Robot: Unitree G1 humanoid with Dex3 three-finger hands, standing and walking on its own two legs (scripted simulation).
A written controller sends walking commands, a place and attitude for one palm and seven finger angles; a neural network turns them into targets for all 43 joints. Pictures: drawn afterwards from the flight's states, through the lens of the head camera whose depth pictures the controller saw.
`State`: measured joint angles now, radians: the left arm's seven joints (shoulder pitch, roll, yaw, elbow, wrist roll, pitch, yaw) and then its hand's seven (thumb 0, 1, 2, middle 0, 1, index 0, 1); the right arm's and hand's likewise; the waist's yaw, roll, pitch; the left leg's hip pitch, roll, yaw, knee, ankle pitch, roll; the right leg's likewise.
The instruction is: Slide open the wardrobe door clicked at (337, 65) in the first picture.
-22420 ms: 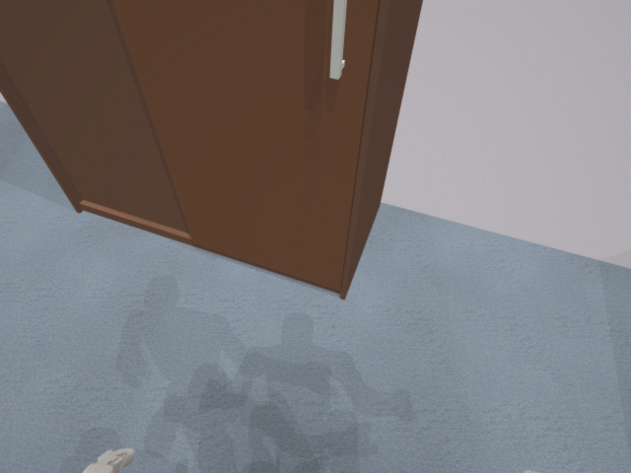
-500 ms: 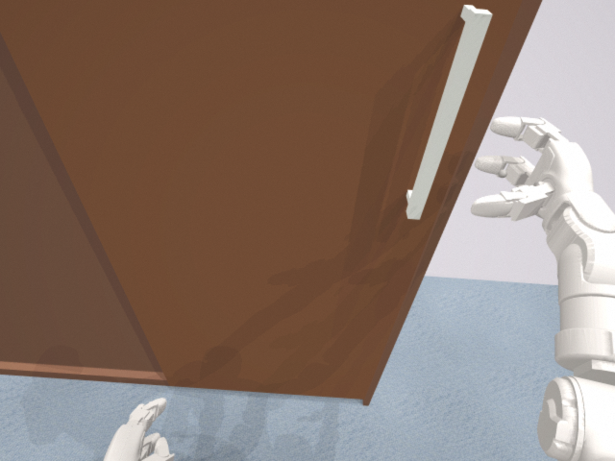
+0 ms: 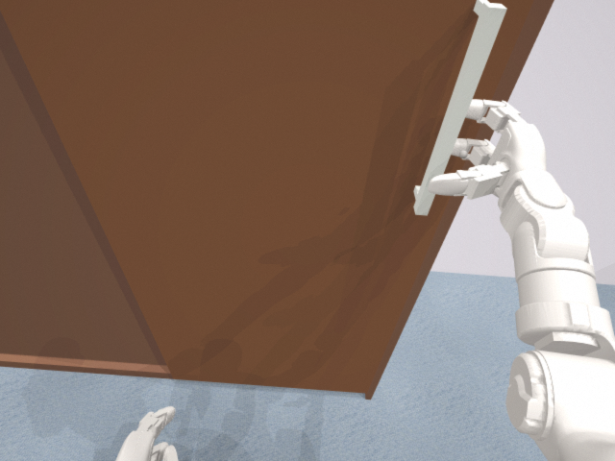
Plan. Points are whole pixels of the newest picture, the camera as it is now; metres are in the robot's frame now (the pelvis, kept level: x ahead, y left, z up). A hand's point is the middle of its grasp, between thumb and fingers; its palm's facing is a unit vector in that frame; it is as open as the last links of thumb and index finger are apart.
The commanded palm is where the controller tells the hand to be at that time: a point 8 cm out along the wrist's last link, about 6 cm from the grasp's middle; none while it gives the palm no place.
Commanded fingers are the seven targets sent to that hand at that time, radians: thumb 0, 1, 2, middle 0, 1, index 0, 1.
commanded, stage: feel for the door with the fingertips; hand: right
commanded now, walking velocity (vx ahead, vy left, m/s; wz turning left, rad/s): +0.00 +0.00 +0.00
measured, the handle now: (447, 122) +0.49 -0.14 +0.24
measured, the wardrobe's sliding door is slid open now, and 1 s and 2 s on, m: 0.00 0.00 0.00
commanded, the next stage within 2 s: slide the fingers in behind the handle in 0.12 s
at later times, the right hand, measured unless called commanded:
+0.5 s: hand (465, 152) +0.43 -0.16 +0.23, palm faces +0.02 +1.00 +0.01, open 13.9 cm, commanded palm +0.41 -0.22 +0.22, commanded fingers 0.00 0.50 -0.30 0.30 1.20 0.30 1.20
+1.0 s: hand (453, 153) +0.43 -0.14 +0.23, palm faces +0.00 +1.00 +0.02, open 14.0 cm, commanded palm +0.40 -0.19 +0.22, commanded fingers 0.00 0.50 -0.30 0.30 1.20 0.30 1.20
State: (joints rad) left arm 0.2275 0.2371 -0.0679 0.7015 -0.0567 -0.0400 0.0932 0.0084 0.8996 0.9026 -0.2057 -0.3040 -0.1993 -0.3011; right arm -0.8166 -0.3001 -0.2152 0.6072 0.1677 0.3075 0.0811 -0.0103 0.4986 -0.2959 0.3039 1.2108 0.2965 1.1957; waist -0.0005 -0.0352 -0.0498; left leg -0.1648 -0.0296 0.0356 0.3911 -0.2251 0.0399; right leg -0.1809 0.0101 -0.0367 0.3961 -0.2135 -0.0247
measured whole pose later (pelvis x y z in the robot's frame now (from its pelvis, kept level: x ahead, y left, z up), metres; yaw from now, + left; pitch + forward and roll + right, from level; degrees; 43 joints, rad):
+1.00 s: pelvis +0.01 -0.01 +0.00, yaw +1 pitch +0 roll +0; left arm 0.21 0.24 -0.06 0.68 -0.06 -0.04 0.08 0.01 0.90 0.90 -0.20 -0.30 -0.20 -0.30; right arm -0.77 -0.25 -0.19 0.53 0.18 0.32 0.07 -0.01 0.50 -0.30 0.30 1.20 0.30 1.20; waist -0.01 -0.04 -0.06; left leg -0.15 -0.02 0.02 0.38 -0.23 0.03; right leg -0.17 0.02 -0.05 0.39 -0.22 -0.03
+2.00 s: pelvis +0.01 +0.00 +0.00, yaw +0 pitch -1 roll +0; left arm 0.19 0.23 -0.06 0.70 -0.05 -0.03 0.07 0.01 0.90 0.90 -0.20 -0.30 -0.20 -0.30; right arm -0.75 -0.20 -0.15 0.45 0.17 0.36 -0.01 -0.01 0.50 -0.30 0.24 1.18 0.23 1.17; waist -0.02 -0.04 -0.05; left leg -0.12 -0.03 0.03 0.37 -0.23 0.04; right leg -0.14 0.01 -0.04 0.38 -0.22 -0.03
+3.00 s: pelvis +0.02 +0.00 +0.00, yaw +1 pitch -1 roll +0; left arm 0.19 0.24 -0.05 0.68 -0.04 0.01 0.07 0.01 0.90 0.90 -0.20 -0.30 -0.20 -0.30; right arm -0.68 -0.20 -0.17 0.32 0.17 0.42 0.00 0.01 -0.70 -0.81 0.30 1.34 0.29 1.33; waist -0.02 -0.04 -0.06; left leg -0.11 -0.03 0.01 0.35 -0.24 0.03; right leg -0.12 0.01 -0.06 0.37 -0.24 -0.03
